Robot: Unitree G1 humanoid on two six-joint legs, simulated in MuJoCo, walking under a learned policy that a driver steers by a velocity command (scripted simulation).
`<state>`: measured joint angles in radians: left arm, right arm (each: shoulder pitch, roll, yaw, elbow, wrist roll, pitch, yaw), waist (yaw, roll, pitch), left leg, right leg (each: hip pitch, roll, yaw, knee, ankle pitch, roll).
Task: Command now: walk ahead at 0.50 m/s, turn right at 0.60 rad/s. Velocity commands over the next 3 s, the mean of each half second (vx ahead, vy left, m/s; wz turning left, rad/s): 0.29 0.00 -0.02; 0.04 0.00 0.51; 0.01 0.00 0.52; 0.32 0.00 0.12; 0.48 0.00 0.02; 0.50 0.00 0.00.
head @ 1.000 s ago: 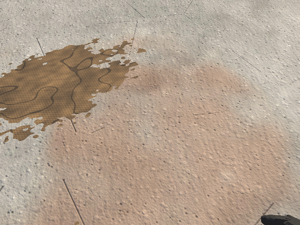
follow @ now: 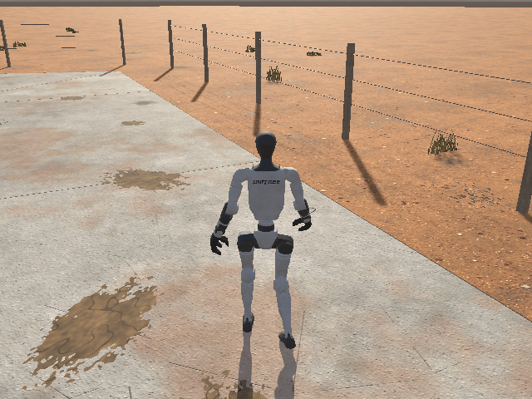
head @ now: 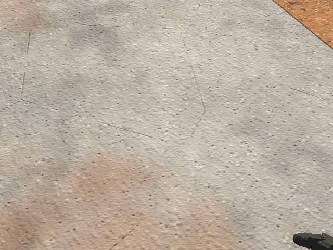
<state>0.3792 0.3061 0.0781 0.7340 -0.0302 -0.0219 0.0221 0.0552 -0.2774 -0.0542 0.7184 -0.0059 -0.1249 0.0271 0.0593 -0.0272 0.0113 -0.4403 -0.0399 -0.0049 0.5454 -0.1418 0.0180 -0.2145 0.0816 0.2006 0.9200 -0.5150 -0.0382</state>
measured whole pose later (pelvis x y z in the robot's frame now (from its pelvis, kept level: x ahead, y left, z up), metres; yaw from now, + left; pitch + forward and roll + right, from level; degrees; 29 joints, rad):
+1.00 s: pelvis +0.22 +0.02 +0.02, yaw +20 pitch +2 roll -3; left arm 0.09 0.32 0.10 0.78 0.00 0.02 0.05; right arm 0.21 -0.30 -0.06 0.68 0.00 0.02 -0.03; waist -0.01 -0.02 0.04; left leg -0.30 -0.03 -0.08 0.46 -0.20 0.06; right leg -0.55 0.01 0.05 1.02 -0.35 0.07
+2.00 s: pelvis +0.34 +0.08 +0.01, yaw +38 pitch +2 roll +1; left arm 0.05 0.30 0.04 0.76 -0.02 -0.07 -0.06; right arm 0.45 -0.29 -0.06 0.77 0.02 -0.05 -0.01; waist -0.08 -0.03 0.03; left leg 0.11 -0.01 -0.02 0.19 -0.33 0.01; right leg -0.59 -0.05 -0.01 0.58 -0.03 0.00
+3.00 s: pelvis +0.79 +0.43 +0.02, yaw +37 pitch +1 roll +2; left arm 0.07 0.28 0.02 0.77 -0.01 -0.07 -0.03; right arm 0.36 -0.28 -0.05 0.83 0.01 -0.08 0.01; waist -0.08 -0.05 0.03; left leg -0.01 -0.06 0.05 0.21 -0.22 0.04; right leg -0.64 -0.11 0.04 0.62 0.05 0.02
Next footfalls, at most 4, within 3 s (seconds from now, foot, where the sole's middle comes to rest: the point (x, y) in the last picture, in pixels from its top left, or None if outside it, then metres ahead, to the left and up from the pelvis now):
0.36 right None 0.32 -0.14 -0.76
0.76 left None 0.25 0.11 -0.76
1.26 right None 0.34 -0.09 -0.76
1.62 left None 0.18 0.11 -0.76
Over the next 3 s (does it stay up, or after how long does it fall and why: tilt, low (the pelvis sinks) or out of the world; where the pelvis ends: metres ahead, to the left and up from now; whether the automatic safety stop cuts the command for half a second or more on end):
stays up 0.79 0.43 0.02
